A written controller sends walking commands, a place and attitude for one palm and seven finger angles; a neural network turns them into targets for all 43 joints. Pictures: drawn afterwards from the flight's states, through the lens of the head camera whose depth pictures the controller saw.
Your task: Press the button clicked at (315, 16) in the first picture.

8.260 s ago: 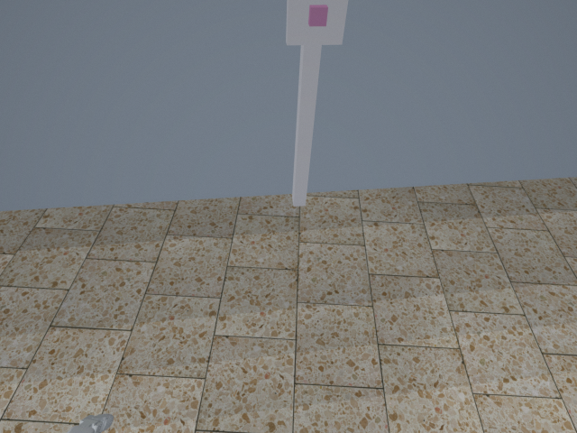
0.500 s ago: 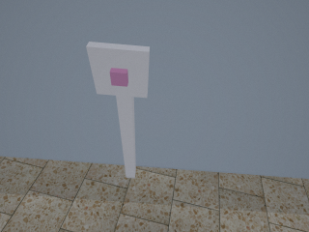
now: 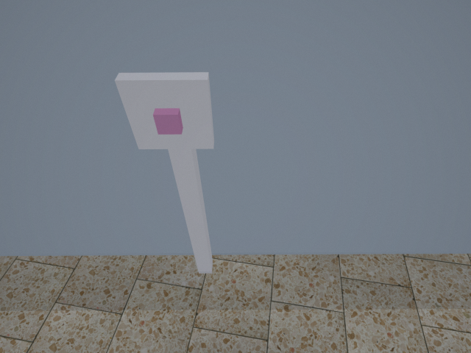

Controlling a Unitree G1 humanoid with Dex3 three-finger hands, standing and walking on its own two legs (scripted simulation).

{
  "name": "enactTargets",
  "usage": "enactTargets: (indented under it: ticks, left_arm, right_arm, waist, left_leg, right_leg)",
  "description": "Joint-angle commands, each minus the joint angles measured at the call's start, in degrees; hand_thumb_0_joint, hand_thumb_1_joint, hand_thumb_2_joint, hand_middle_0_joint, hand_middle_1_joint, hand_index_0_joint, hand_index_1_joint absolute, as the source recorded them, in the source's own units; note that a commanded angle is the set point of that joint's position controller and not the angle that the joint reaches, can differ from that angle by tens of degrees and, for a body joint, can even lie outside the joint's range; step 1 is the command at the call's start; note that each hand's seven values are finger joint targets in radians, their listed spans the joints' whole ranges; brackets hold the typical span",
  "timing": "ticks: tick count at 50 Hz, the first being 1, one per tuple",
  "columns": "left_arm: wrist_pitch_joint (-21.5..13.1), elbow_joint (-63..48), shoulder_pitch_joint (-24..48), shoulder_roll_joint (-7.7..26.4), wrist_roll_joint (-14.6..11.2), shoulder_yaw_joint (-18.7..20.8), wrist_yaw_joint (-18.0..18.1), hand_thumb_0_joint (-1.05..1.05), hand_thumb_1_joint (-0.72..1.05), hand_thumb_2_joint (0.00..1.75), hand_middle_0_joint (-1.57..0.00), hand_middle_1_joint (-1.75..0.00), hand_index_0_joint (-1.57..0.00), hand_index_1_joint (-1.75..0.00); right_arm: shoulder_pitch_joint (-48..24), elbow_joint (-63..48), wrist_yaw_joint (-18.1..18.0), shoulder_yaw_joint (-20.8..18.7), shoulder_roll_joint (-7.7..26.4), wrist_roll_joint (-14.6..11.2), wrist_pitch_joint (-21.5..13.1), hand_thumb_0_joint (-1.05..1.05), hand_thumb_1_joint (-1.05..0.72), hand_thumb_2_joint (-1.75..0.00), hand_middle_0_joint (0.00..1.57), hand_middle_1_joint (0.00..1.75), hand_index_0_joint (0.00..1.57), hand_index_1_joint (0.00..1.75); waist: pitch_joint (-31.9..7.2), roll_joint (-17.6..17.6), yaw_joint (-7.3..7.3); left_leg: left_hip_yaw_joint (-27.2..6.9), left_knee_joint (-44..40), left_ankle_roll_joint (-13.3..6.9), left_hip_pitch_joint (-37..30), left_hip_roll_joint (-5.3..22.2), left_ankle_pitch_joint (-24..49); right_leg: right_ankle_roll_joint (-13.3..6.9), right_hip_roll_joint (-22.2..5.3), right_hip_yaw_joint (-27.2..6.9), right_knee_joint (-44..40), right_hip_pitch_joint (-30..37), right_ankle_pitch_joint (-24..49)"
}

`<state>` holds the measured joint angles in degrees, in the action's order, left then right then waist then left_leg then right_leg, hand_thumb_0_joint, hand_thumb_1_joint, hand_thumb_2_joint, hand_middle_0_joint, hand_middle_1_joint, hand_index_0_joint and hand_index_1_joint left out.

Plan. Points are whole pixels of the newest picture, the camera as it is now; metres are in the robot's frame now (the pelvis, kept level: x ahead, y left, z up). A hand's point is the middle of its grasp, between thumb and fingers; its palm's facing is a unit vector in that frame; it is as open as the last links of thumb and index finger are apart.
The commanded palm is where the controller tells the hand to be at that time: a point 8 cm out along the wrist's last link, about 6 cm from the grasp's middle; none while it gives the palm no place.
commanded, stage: look again from close up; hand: left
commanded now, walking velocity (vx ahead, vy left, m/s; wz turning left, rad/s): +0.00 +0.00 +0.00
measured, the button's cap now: (168, 120) +0.54 +0.17 +0.11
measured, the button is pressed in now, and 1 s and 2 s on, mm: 0 0 0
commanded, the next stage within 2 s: shuffle to correct the standing spot in 0.38 s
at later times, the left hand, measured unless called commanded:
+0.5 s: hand out of the picture +0.02 +0.17 -0.17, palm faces +0.00 -0.98 -0.18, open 7.3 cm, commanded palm none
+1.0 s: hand out of the picture +0.02 +0.14 -0.18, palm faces +0.08 -0.98 -0.17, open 7.3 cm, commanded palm none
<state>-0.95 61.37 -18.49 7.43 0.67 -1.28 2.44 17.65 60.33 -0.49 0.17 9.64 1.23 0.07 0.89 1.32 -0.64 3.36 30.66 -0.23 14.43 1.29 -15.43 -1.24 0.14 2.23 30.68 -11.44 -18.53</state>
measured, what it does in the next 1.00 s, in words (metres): shifts its weight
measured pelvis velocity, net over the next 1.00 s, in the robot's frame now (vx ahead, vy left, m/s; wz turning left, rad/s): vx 0.06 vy -0.02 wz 0.03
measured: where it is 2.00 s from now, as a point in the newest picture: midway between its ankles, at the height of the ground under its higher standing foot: outside the picture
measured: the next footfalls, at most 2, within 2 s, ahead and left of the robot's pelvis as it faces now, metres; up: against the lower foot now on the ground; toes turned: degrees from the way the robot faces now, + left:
none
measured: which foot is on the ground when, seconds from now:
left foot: down 0.00-1.00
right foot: down 0.00-1.00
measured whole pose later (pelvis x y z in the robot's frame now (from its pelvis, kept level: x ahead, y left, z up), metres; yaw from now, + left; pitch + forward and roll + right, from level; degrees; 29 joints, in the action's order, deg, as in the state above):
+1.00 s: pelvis +0.06 -0.02 +0.00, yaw +2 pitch +1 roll +0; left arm -0.9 62.7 -20.4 7.7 0.6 0.2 2.7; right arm 13.2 63.0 -2.5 -0.6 8.5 0.5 0.1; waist 2.2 -1.7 0.7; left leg 3.2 32.3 1.4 12.3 2.5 -20.6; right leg -2.1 0.9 4.3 33.4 -9.3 -22.6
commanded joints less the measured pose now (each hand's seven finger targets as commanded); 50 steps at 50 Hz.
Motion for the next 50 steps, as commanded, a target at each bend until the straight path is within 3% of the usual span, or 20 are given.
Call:
enactTargets:
  ticks: [1, 9, 24, 27, 29, 32, 35, 37, 38, 39, 40, 41, 42, 43, 45, 46, 47, 48, 50]
  left_arm:
    - [-0.9, -2.7, -1.7, 7.2, 0.0, 1.3, 0.1, 0.0, 0.9, 0.9, -0.2, -0.3, -0.2, -0.3]
    - [-0.9, -2.3, -1.7, 7.8, -0.1, 1.5, -0.1, 0.0, 0.9, 0.9, -0.2, -0.3, -0.2, -0.3]
    - [-0.8, -0.4, -1.5, 7.9, 0.1, 1.7, -0.2, 0.0, 0.9, 0.9, -0.2, -0.3, -0.2, -0.3]
    - [-0.4, 0.4, -2.9, 7.2, 0.5, 1.9, -0.5, 0.0, 0.9, 0.9, -0.2, -0.3, -0.2, -0.3]
    - [-0.1, 0.3, -3.2, 7.0, 0.6, 2.0, -0.8, 0.0, 0.9, 0.9, -0.2, -0.3, -0.2, -0.3]
    - [0.0, 0.0, -4.0, 6.6, 0.9, 2.3, -1.2, 0.0, 0.9, 0.9, -0.2, -0.3, -0.2, -0.3]
    - [-0.2, -0.6, -4.8, 5.8, 1.1, 2.5, -1.5, 0.0, 0.9, 0.9, -0.2, -0.3, -0.2, -0.3]
    - [-0.5, -0.3, -6.0, 5.1, 1.0, 2.6, -1.3, 0.0, 0.9, 0.9, -0.2, -0.3, -0.2, -0.3]
    - [-0.8, 0.2, -7.6, 5.2, 0.8, 2.7, -1.1, 0.0, 0.9, 0.9, -0.2, -0.3, -0.2, -0.3]
    - [-1.2, 0.9, -9.1, 6.3, 0.7, 3.0, -0.7, 0.0, 0.9, 0.9, -0.2, -0.3, -0.2, -0.3]
    - [-1.5, 1.6, -10.6, 7.6, 0.5, 3.2, -0.3, 0.0, 0.9, 0.9, -0.2, -0.3, -0.2, -0.3]
    - [-1.8, 2.1, -11.0, 8.4, 0.2, 3.3, 0.1, 0.0, 0.9, 0.9, -0.2, -0.3, -0.2, -0.3]
    - [-1.9, 2.3, -10.8, 8.3, 0.2, 3.0, 0.4, 0.0, 0.9, 0.9, -0.2, -0.3, -0.2, -0.3]
    - [-1.9, 2.0, -10.1, 8.7, 0.3, 2.9, 0.6, 0.0, 0.9, 0.9, -0.2, -0.3, -0.2, -0.3]
    - [-1.6, 1.0, -8.7, 9.3, 0.4, 3.0, 0.9, 0.0, 0.9, 0.9, -0.2, -0.3, -0.2, -0.3]
    - [-1.3, 0.4, -7.8, 9.2, 0.2, 3.0, 0.9, 0.0, 0.9, 0.9, -0.2, -0.3, -0.2, -0.3]
    - [-1.0, -0.6, -6.6, 9.5, 0.2, 3.2, 0.9, 0.0, 0.9, 0.9, -0.2, -0.3, -0.2, -0.3]
    - [-0.8, -1.4, -6.1, 9.4, 0.0, 3.5, 1.0, 0.0, 0.9, 0.9, -0.2, -0.3, -0.2, -0.3]
    - [-0.5, -2.6, -4.2, 9.0, -0.2, 4.0, 1.1, 0.0, 0.9, 0.9, -0.2, -0.3, -0.2, -0.3]
  right_arm:
    - [1.6, -2.2, -0.4, -0.3, 4.2, -0.3, -1.4, 0.0, -0.9, -0.9, 0.2, 0.3, 0.2, 0.3]
    - [2.3, 0.2, -0.8, -0.2, 4.1, -0.4, -1.8, 0.0, -0.9, -0.9, 0.2, 0.3, 0.2, 0.3]
    - [0.1, 2.1, -1.3, -0.4, 4.9, -0.6, -2.0, 0.0, -0.9, -0.9, 0.2, 0.3, 0.2, 0.3]
    - [0.4, 2.4, -1.0, -0.6, 4.7, -0.3, -1.5, 0.0, -0.9, -0.9, 0.2, 0.3, 0.2, 0.3]
    - [0.0, 1.9, -0.9, -0.9, 5.1, 0.0, -1.2, 0.0, -0.9, -0.9, 0.2, 0.3, 0.2, 0.3]
    - [0.7, 1.4, -0.9, -1.4, 5.7, 0.1, -1.1, 0.0, -0.9, -0.9, 0.2, 0.3, 0.2, 0.3]
    - [2.4, 1.2, -1.3, -2.2, 7.3, 0.2, -1.5, 0.0, -0.9, -0.9, 0.2, 0.3, 0.2, 0.3]
    - [1.8, 1.0, -1.7, -2.1, 6.7, 0.0, -1.7, 0.0, -0.9, -0.9, 0.2, 0.3, 0.2, 0.3]
    - [1.0, 0.7, -1.8, -1.8, 5.9, -0.1, -1.9, 0.0, -0.9, -0.9, 0.2, 0.3, 0.2, 0.3]
    - [0.4, 0.4, -1.9, -1.5, 4.4, -0.3, -2.0, 0.0, -0.9, -0.9, 0.2, 0.3, 0.2, 0.3]
    - [-0.2, 0.2, -1.9, -0.9, 2.8, -0.5, -2.0, 0.0, -0.9, -0.9, 0.2, 0.3, 0.2, 0.3]
    - [-1.4, -0.1, -1.9, -0.6, 1.9, -0.7, -1.8, 0.0, -0.9, -0.9, 0.2, 0.3, 0.2, 0.3]
    - [-1.8, 0.0, -2.0, -0.6, 1.7, -0.8, -1.5, 0.0, -0.9, -0.9, 0.2, 0.3, 0.2, 0.3]
    - [-1.9, 0.1, -2.0, -0.7, 2.2, -1.1, -1.3, 0.0, -0.9, -0.9, 0.2, 0.3, 0.2, 0.3]
    - [-1.2, 0.4, -2.0, -0.9, 2.1, -1.3, -1.1, 0.0, -0.9, -0.9, 0.2, 0.3, 0.2, 0.3]
    - [-0.6, 0.6, -2.1, -1.1, 2.4, -1.3, -1.0, 0.0, -0.9, -0.9, 0.2, 0.3, 0.2, 0.3]
    - [0.9, 1.1, -2.2, -1.5, 3.0, -1.2, -1.0, 0.0, -0.9, -0.9, 0.2, 0.3, 0.2, 0.3]
    - [2.2, 1.2, -2.4, -1.9, 4.1, -0.9, -0.9, 0.0, -0.9, -0.9, 0.2, 0.3, 0.2, 0.3]
    - [3.1, 1.1, -2.7, -2.6, 5.5, -0.8, -0.6, 0.0, -0.9, -0.9, 0.2, 0.3, 0.2, 0.3]
  waist:
    - [5.5, -1.6, 0.45]
    - [2.9, -1.2, 0.9]
    - [1.2, -1.3, 0.76]
    - [2.4, -2.3, 0.7]
    - [5.3, -0.6, 0.58]
    - [6.8, 2.2, 0.46]
    - [5.3, 4.4, 0.29]
    - [3.9, 2.9, 1.07]
    - [2.3, 1.1, 1.68]
    - [1.0, -3.5, 2.0]
    - [0.2, -7.7, 2.04]
    - [0.5, -10.5, 2.09]
    - [0.8, -11.3, 1.91]
    - [0.9, -9.6, 1.75]
    - [-0.5, -8.0, 1.09]
    - [-1.2, -6.7, 0.6]
    - [-2.1, -4.4, -0.11]
    - [-3.3, -1.7, -0.35]
    - [-4.3, 2.6, -0.63]
  left_leg:
    - [-5.0, -7.1, -1.8, 2.0, 3.7, 1.5]
    - [-4.5, -6.9, -1.7, 0.1, 4.3, 7.1]
    - [-4.0, -7.2, -1.7, -3.7, 5.1, 11.8]
    - [-4.3, -6.6, -2.3, -2.1, 5.0, 2.8]
    - [-5.8, -7.4, -3.0, 0.3, 5.2, -3.7]
    - [-8.7, -8.9, -4.4, 1.1, 6.9, -7.4]
    - [-12.6, -9.3, -6.7, -1.5, 10.5, -1.7]
    - [-10.5, -5.9, -6.5, -1.1, 9.6, 9.4]
    - [-7.2, -2.0, -5.2, -0.5, 7.7, 15.2]
    - [-3.3, 2.6, -3.3, 1.3, 4.9, 16.4]
    - [-0.4, 5.2, -1.6, 4.2, 2.9, 10.8]
    - [0.2, 6.0, -0.5, 6.5, 1.8, 2.2]
    - [0.1, 5.8, -0.1, 7.4, 1.7, -4.3]
    - [0.0, 5.7, -0.2, 7.6, 1.7, -6.0]
    - [0.2, 2.2, -0.2, 5.1, 1.6, -1.8]
    - [0.4, -0.1, -0.4, 1.6, 1.7, 6.0]
    - [0.9, -0.6, -0.8, -2.7, 2.2, 19.0]
    - [1.0, 1.4, -1.3, -7.7, 3.5, 31.2]
    - [-0.6, 2.7, -2.5, -12.1, 6.8, 45.1]
  right_leg:
    - [-2.0, -4.9, -6.8, -8.4, -4.8, -1.1]
    - [-1.6, -5.2, -5.9, -7.4, -1.5, 7.5]
    - [-1.2, -5.6, -5.8, -7.4, -0.2, 14.5]
    - [-1.4, -4.8, -4.5, -6.9, -1.1, 2.9]
    - [-1.6, -4.4, -3.9, -6.8, -3.8, -4.9]
    - [-1.7, -3.2, -2.0, -4.2, -5.9, -6.5]
    - [-1.4, -1.8, 0.8, 0.9, -7.7, -2.3]
    - [-1.5, -2.3, -0.3, -0.2, -4.8, 3.2]
    - [-1.7, -3.8, -2.4, -1.8, -1.5, 10.3]
    - [-2.0, -6.3, -5.7, -3.4, 2.6, 22.2]
    - [-2.1, -9.5, -8.3, -4.6, 6.8, 37.2]
    - [-2.4, -12.2, -9.6, -4.7, 9.3, 52.2]
    - [-2.8, -13.2, -9.2, -4.0, 10.9, 62.4]
    - [-3.2, -13.5, -8.8, -3.2, 11.7, 66.6]
    - [-3.7, -12.9, -7.2, -0.9, 11.8, 66.9]
    - [-2.9, -11.5, -6.0, 0.8, 9.9, 65.6]
    - [-1.4, -9.7, -4.1, 2.7, 7.5, 63.8]
    - [-0.7, -8.4, -3.2, 4.3, 3.9, 58.5]
    - [0.0, -6.5, -1.5, 4.6, -0.9, 41.8]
